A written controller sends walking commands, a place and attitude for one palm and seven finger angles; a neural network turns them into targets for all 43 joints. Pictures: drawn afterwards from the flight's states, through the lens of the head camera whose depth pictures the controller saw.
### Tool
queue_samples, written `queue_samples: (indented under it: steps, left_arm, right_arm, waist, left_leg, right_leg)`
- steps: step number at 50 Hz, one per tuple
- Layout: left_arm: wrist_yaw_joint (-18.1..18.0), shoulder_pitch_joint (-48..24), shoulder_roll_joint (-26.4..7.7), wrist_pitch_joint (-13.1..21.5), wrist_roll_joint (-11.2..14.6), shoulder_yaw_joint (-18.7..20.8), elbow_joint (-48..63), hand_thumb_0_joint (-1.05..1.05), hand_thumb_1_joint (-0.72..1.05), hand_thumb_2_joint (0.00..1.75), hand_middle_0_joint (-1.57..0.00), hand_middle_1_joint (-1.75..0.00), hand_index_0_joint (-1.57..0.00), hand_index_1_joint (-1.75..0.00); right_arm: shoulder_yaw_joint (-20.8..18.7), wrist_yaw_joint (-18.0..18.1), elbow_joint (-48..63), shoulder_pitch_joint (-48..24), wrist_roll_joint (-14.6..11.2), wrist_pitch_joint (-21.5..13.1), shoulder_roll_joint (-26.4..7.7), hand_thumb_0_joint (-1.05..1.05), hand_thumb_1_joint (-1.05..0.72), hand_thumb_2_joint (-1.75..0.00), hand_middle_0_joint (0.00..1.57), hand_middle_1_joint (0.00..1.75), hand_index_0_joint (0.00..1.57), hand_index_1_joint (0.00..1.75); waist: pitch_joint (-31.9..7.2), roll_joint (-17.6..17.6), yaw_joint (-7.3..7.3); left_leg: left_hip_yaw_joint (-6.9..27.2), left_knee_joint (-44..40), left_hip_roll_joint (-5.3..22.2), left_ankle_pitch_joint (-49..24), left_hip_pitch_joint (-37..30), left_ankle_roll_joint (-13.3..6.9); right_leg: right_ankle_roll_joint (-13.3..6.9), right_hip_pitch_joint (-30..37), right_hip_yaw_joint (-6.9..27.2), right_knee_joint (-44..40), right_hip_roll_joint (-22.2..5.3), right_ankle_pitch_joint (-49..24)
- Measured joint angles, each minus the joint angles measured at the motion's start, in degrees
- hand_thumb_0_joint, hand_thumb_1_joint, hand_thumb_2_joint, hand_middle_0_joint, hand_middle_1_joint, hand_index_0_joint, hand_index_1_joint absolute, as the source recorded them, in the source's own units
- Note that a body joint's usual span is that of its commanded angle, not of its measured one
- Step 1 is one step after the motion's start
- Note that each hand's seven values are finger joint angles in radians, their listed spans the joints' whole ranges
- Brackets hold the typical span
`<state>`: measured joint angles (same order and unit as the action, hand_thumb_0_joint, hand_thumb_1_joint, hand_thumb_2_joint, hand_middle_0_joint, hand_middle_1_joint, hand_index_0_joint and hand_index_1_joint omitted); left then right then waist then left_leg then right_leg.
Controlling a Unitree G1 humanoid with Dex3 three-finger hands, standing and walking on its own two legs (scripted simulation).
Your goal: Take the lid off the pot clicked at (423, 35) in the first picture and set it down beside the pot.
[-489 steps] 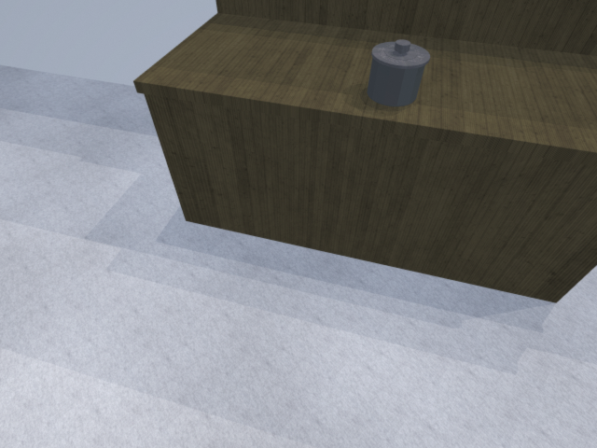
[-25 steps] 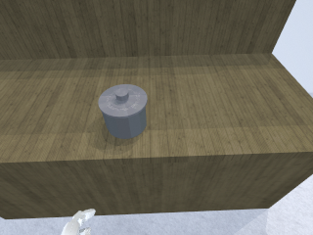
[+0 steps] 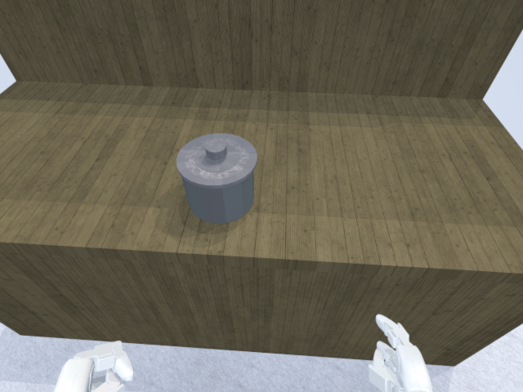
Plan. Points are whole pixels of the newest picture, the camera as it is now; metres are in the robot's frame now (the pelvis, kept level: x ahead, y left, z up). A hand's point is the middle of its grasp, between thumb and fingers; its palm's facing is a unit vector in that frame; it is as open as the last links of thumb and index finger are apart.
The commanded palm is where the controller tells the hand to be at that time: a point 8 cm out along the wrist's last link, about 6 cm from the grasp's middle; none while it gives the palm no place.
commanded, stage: raise the hand higher, near the body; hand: left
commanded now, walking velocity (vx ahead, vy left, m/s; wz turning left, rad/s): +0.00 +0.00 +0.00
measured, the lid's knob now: (216, 149) +0.53 +0.16 +0.08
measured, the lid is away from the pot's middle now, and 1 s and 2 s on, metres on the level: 0.00 0.00 0.00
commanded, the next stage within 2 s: reach forward and open the fingers in 0.80 s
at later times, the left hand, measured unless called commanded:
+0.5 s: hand (104, 340) +0.16 +0.24 +0.04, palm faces +0.23 -0.89 -0.39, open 3.1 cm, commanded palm +0.12 +0.27 +0.08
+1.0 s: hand (79, 288) +0.20 +0.26 +0.11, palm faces +0.22 -0.58 -0.78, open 3.0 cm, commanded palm +0.16 +0.28 +0.14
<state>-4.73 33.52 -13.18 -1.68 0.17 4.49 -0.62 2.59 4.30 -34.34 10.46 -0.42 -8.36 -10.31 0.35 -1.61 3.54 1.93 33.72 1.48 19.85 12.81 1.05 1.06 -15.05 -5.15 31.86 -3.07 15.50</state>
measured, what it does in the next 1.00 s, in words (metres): stands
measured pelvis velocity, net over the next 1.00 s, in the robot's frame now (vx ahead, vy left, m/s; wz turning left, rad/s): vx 0.02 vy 0.02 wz -0.04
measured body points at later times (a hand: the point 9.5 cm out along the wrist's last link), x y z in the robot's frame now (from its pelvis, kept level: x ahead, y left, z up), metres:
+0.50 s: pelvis +0.02 +0.01 +0.01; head +0.01 +0.00 +0.46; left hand +0.15 +0.28 +0.06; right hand +0.22 -0.22 -0.06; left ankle -0.02 +0.13 -0.73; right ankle +0.02 -0.13 -0.73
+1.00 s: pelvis +0.02 +0.02 +0.01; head +0.01 +0.00 +0.46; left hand +0.19 +0.29 +0.15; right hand +0.21 -0.19 -0.08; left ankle -0.02 +0.13 -0.73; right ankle +0.02 -0.13 -0.73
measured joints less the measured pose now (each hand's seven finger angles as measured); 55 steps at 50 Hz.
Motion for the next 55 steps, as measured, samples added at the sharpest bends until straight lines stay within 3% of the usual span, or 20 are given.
queue_samples:
  steps: [12,22,35,46,51,53,55]
  left_arm:
    - [-0.22,2.54,-1.34,1.62,-0.63,2.41,5.7,0.01,0.9,0.9,-1.28,-1.5,-1.28,-1.49]
    - [0.05,4.19,-1.76,3.6,-0.8,3.04,13.18,0.01,0.89,0.9,-1.29,-1.5,-1.29,-1.5]
    - [0.58,2.1,-2.6,3.99,-0.47,4.81,20.2,0.01,0.89,0.9,-1.29,-1.5,-1.29,-1.5]
    - [0.36,-0.44,-3.99,4.38,-0.12,7.48,24.48,0.02,0.89,0.9,-1.3,-1.5,-1.3,-1.5]
    - [-3.08,-2.88,-10.92,-4.12,-28.41,4.01,26.81,0.01,0.87,0.9,-1.28,-1.48,-1.28,-1.48]
    - [-3.01,-2.68,-13.64,-7.32,-36.55,3.15,26.86,0.01,0.84,0.9,-1.27,-1.45,-1.27,-1.45]
    - [-1.95,-3.42,-15.71,-9.23,-41.95,2.31,25.57,0.01,0.8,0.92,-1.25,-1.41,-1.25,-1.4]
  right_arm:
    - [-2.38,0.4,-5.01,2.26,0.01,-2.35,-1.36,0.01,-0.9,-0.9,0.21,0.3,0.2,0.3]
    - [-3.84,0.18,-2.97,-0.32,-0.04,-3.76,-2.11,0.01,-0.9,-0.9,0.2,0.3,0.2,0.3]
    - [-1.39,-0.99,-0.83,-1.18,0.72,-2.97,-0.46,0.01,-0.9,-0.9,0.21,0.3,0.2,0.3]
    - [-0.77,-1.57,-2.03,0.61,0.99,-2.03,-0.57,0.01,-0.9,-0.9,0.21,0.3,0.2,0.3]
    - [-0.76,-3.34,-0.34,0.0,1.83,4.15,-2.76,0.01,-0.9,-0.9,0.21,0.3,0.2,0.3]
    - [-0.99,-4.09,-0.09,-1.17,1.6,6.9,-3.71,0.01,-0.9,-0.9,0.21,0.3,0.2,0.3]
    - [-1.48,-4.31,-0.06,-2.13,1.18,8.82,-4.55,0.01,-0.9,-0.9,0.21,0.3,0.2,0.3]
  waist:
    - [1.07,-0.88,-1.05]
    - [0.85,-0.57,-0.1]
    - [0.95,-0.85,1.51]
    - [1.19,-1.35,1.33]
    - [0.07,-1.9,2.19]
    - [-0.36,-2.65,2.19]
    - [-0.72,-3.43,2.04]
  left_leg:
    - [-1.28,-2.22,-0.15,-0.22,-2.31,-0.35]
    - [-1.9,-3.99,-0.2,-0.34,-4.94,-0.7]
    - [-1.87,-5.3,-0.62,-0.44,-7.01,-1.21]
    - [-2.27,-6.1,-0.82,-0.66,-8.02,-1.45]
    - [-3.06,-5.2,-0.91,-0.84,-4.86,-1.34]
    - [-3.64,-5.07,-0.76,-0.98,-3.79,-1.33]
    - [-3.77,-5.1,-0.78,-1.21,-2.99,-1.4]
  right_leg:
    - [0.4,1.35,1.19,-1.19,-0.07,-0.07]
    - [0.81,3.93,1.71,-3.33,-0.03,-0.6]
    - [1.36,6.42,1.61,-5.38,-0.39,-1.1]
    - [1.63,7.33,1.97,-6.25,-0.54,-1.49]
    - [0.81,3.38,2.84,-4.47,-0.58,-1.45]
    - [0.61,1.98,3.45,-4.19,-0.39,-1.75]
    - [0.9,1.14,3.62,-4.21,-0.4,-2.03]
